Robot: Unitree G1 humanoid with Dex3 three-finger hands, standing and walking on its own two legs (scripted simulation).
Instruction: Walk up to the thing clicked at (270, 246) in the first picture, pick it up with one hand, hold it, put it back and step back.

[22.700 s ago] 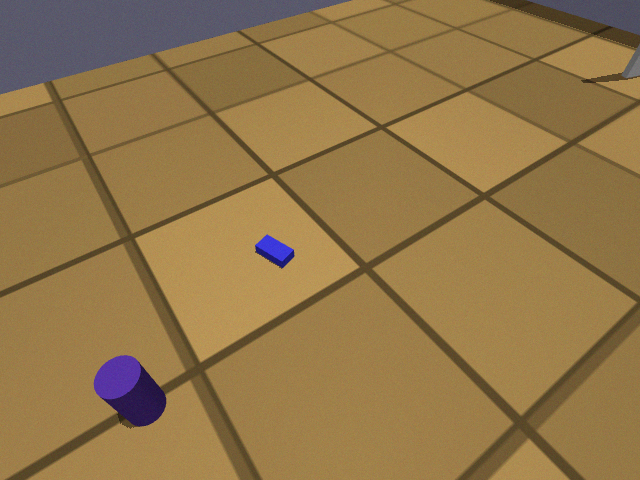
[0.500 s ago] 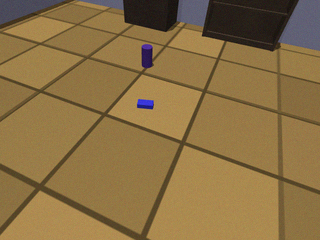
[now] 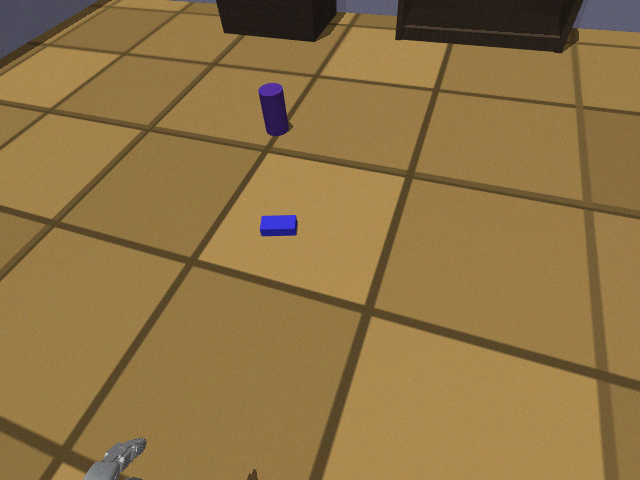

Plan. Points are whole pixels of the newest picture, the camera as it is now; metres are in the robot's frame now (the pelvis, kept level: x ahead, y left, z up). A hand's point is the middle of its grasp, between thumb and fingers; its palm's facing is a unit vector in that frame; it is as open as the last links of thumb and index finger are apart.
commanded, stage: walk up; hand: left
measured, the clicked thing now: (278, 225) +1.15 +0.25 -0.74
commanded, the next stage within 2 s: none
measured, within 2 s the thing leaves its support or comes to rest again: neither
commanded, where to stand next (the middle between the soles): +0.75 +0.00 m, yaw +1 degrees
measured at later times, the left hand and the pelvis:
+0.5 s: hand (150, 398) +0.27 +0.30 -0.15, palm faces -0.03 -0.94 -0.33, open 7.4 cm; pelvis +0.23 +0.03 +0.00, yaw +1 degrees
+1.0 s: hand (198, 295) +0.44 +0.25 -0.11, palm faces +0.03 -0.91 -0.42, open 7.4 cm; pelvis +0.42 -0.03 +0.01, yaw +1 degrees
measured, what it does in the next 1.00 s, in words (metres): walks ahead: left foot, then right foot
